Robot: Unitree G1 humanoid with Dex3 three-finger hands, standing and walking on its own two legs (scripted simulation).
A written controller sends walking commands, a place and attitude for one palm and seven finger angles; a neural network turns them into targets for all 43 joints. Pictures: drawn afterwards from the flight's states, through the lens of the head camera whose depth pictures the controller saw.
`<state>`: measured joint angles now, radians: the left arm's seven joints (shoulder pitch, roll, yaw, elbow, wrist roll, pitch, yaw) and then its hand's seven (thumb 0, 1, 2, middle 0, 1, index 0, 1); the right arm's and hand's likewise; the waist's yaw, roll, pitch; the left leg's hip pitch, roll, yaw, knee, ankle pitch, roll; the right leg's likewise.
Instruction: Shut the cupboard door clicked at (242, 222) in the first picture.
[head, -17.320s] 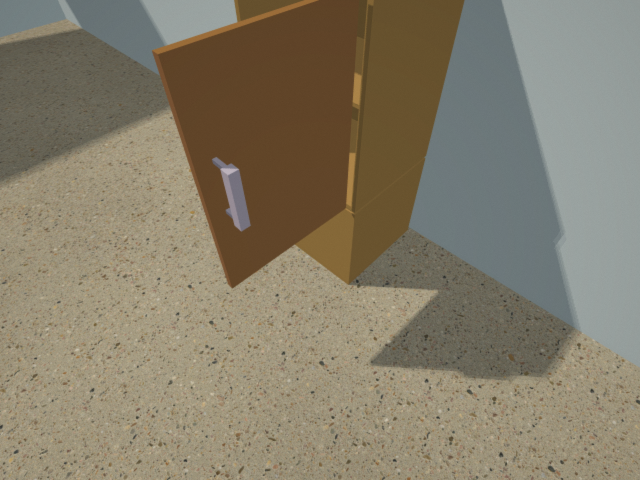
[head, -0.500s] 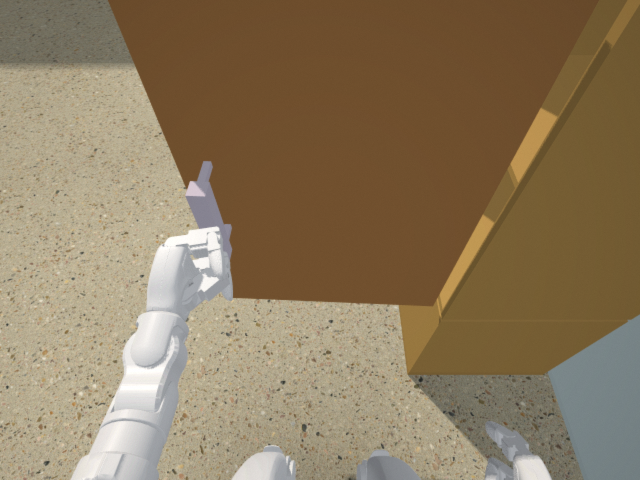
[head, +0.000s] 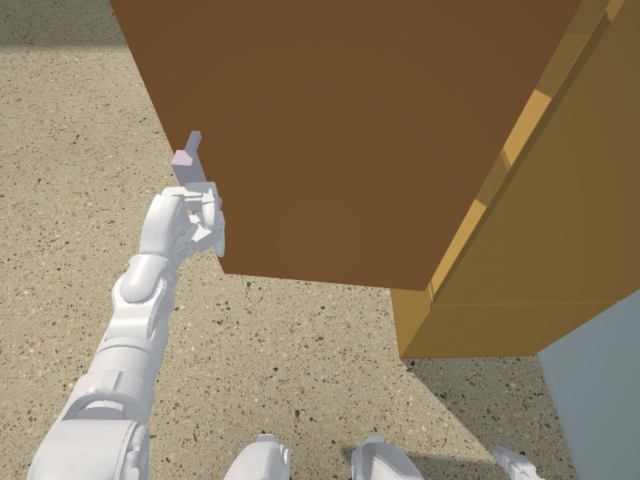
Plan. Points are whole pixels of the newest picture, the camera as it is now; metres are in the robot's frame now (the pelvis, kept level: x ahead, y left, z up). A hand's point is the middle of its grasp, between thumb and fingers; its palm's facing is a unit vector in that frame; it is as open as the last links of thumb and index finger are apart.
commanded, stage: push the door shut along its arc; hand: left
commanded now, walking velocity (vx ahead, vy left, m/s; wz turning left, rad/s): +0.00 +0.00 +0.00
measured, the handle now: (203, 185) +0.49 +0.16 +0.05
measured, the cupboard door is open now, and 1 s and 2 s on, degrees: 83 70 59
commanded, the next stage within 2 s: pull the fist back off the door in 1.42 s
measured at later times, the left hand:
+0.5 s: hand (246, 194) +0.47 +0.10 +0.06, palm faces -0.32 -0.95 -0.05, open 3.1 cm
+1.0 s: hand (278, 161) +0.53 +0.06 +0.06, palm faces -0.42 -0.91 -0.03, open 3.1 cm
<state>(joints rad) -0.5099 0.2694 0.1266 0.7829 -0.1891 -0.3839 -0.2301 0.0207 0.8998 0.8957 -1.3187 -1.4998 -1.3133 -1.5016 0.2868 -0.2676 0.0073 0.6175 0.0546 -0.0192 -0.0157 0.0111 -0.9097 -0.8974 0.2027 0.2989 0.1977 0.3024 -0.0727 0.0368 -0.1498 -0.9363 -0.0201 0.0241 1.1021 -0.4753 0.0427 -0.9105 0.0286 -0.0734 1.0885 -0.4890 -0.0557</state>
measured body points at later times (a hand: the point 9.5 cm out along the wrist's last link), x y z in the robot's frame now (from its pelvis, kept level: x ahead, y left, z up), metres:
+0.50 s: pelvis -0.01 +0.01 -0.02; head +0.11 +0.01 +0.42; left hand +0.48 +0.15 +0.06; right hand +0.02 -0.26 -0.13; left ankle +0.03 +0.09 -0.66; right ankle +0.02 -0.09 -0.66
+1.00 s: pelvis +0.00 +0.01 -0.03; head +0.14 +0.01 +0.40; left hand +0.54 +0.11 +0.07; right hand -0.01 -0.26 -0.14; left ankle +0.03 +0.09 -0.66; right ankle +0.02 -0.09 -0.66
